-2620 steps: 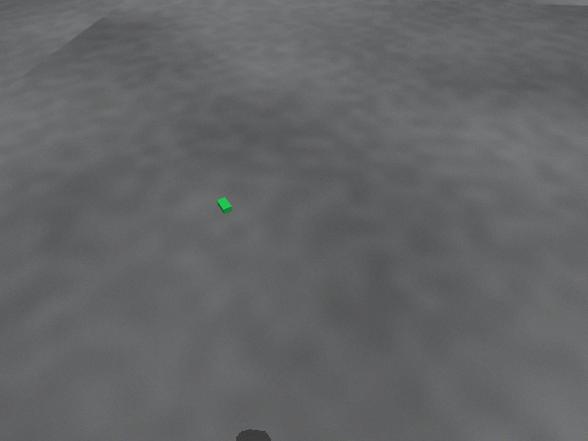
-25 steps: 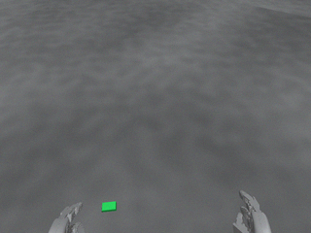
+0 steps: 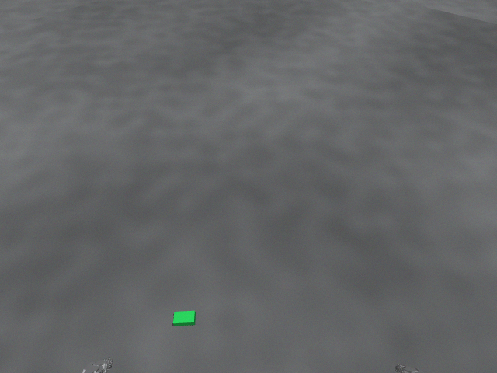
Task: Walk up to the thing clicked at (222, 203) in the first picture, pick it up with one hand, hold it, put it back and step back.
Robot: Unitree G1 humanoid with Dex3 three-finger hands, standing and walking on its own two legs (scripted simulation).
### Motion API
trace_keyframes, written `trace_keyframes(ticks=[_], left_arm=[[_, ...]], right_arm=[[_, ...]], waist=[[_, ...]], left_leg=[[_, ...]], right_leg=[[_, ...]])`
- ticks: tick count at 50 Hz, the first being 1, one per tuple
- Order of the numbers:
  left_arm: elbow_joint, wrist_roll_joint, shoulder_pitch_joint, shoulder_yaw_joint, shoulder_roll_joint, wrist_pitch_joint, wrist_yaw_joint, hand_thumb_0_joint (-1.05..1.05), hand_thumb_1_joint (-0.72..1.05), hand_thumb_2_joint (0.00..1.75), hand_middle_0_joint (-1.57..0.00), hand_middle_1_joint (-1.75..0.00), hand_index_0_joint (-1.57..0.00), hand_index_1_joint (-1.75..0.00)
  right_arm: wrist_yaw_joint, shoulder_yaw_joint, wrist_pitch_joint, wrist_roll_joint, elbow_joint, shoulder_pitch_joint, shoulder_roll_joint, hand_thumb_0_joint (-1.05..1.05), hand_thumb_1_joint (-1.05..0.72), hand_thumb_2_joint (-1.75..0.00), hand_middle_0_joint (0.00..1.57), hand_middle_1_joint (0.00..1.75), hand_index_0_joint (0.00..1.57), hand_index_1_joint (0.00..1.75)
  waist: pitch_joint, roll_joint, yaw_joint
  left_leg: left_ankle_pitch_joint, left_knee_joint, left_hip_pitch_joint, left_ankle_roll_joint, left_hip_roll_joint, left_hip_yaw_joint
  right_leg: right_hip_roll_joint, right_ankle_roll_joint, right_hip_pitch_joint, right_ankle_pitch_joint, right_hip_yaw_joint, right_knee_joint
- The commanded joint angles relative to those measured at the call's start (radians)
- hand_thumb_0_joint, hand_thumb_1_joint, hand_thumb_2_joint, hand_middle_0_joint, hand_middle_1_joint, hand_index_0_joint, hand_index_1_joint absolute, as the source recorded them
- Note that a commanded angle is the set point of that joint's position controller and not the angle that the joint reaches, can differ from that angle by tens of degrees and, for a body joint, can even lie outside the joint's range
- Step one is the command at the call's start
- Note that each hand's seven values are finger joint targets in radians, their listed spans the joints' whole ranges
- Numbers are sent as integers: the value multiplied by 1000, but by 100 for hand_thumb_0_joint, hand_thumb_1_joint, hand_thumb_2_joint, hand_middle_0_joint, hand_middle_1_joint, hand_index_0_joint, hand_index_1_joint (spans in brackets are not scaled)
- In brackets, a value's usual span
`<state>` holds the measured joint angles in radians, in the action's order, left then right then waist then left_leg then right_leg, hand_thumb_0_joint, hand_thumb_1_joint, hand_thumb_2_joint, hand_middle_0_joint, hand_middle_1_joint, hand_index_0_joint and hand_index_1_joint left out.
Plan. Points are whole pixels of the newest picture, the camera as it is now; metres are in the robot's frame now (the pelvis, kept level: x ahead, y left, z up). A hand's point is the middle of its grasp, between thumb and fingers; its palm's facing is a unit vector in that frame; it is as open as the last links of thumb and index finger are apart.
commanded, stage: stand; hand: left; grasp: from above
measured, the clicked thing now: (184, 318) +0.44 +0.26 -0.73
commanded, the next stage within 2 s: none
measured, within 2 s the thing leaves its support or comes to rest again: neither
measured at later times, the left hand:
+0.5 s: hand out of the picture +0.03 +0.24 -0.13, palm faces +0.04 -0.94 -0.34, open 7.4 cm
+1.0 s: hand out of the picture +0.06 +0.23 -0.13, palm faces +0.03 -0.94 -0.33, open 7.4 cm
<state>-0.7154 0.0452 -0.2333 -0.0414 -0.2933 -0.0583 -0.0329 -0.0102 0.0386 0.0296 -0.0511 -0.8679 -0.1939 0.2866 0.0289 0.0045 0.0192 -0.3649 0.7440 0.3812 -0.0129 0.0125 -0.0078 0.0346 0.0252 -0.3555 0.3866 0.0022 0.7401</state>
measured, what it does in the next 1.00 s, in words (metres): stands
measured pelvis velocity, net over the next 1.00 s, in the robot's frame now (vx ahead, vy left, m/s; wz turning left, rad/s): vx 0.01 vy -0.01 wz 0.01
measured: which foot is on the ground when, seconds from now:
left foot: down 0.00-1.00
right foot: down 0.00-1.00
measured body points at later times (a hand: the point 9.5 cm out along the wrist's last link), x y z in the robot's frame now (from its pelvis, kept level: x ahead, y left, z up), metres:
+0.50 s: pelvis +0.00 +0.00 +0.03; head -0.01 -0.01 +0.48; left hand +0.03 +0.29 -0.11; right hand +0.08 -0.27 -0.11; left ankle +0.02 +0.11 -0.71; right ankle +0.00 -0.14 -0.71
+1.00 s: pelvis +0.01 -0.01 +0.03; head +0.02 -0.01 +0.48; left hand +0.06 +0.28 -0.10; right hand +0.07 -0.29 -0.11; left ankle +0.02 +0.11 -0.71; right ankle +0.00 -0.14 -0.71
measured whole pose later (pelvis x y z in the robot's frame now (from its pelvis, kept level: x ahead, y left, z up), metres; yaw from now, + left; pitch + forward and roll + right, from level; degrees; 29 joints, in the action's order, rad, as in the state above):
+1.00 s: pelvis +0.01 -0.01 +0.03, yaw +0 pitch -3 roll +0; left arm -1.16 0.02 -0.12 -0.03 -0.30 0.00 -0.02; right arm -0.02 0.01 0.01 -0.02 -1.14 -0.13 0.31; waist 0.07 -0.02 0.01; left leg -0.18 0.35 0.11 0.01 0.00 -0.02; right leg 0.02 0.01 -0.08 0.20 0.02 0.33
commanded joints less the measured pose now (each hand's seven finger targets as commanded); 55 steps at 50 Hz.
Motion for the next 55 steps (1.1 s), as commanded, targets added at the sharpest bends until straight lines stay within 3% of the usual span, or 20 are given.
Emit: trace_keyframes(ticks=[1,6,11,27,31,34,47,51,55], left_arm=[[-2,-3,49,-48,-133,67,-9,0,90,90,-20,-30,-20,-30],[-124,-13,39,-42,-139,68,-10,0,90,90,-20,-30,-20,-30],[-217,-15,51,-40,-161,71,-14,0,90,90,-20,-30,-20,-30],[-360,-14,84,-24,-186,75,-7,0,90,90,-20,-30,-20,-30],[-372,-17,96,-26,-197,76,-5,0,90,90,-20,-30,-20,-30],[-379,-17,101,-24,-200,79,-3,0,90,90,-20,-30,-20,-30],[-392,-27,135,-27,-208,80,0,0,90,90,-20,-30,-20,-30],[-398,-26,135,-23,-203,77,3,0,90,90,-20,-30,-20,-30],[-394,-29,154,-28,-213,80,2,0,90,90,-20,-30,-20,-30]], right_arm=[[-13,44,23,0,50,59,156,0,-90,-90,20,30,20,30],[-22,38,15,8,-21,58,175,0,-90,-90,20,30,20,30],[-27,36,5,18,-81,48,180,0,-90,-90,20,30,20,30],[-16,24,-12,26,-179,90,190,0,-90,-90,20,30,20,30],[-16,22,-11,27,-191,90,194,0,-90,-90,20,30,20,30],[-14,20,-11,29,-196,94,199,0,-90,-90,20,30,20,30],[-21,5,-2,31,-218,89,210,0,-90,-90,20,30,20,30],[-20,4,-2,34,-219,100,219,0,-90,-90,20,30,20,30],[-21,4,-1,33,-224,94,220,0,-90,-90,20,30,20,30]], waist=[[-74,-27,11],[-42,-61,7],[-28,-18,-4],[39,-13,-5],[25,-14,-5],[20,-2,-6],[-35,-20,-7],[-21,-12,-9],[-38,-10,-10]], left_leg=[[169,-221,-79,-53,-77,-134],[215,-330,-142,-45,-99,-159],[247,-366,-198,-31,-97,-138],[124,-460,-207,-11,-95,-136],[126,-466,-201,-10,-101,-136],[156,-455,-221,-13,-102,-131],[356,-442,-270,-15,-121,-110],[323,-453,-274,-10,-120,-112],[384,-447,-286,-11,-128,-109]], right_leg=[[39,-50,88,-146,-58,-190],[38,-42,140,-202,-49,-254],[60,-40,192,-229,-59,-333],[68,-28,213,-145,-63,-450],[76,-32,234,-162,-68,-453],[78,-32,229,-159,-71,-467],[91,-38,288,-346,-70,-452],[81,-31,267,-299,-64,-466],[90,-36,289,-352,-69,-458]])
